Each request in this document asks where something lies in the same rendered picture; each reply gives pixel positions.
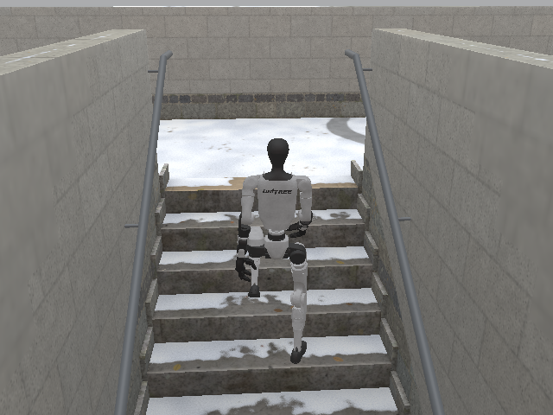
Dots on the stairs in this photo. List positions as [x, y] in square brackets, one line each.
[219, 352]

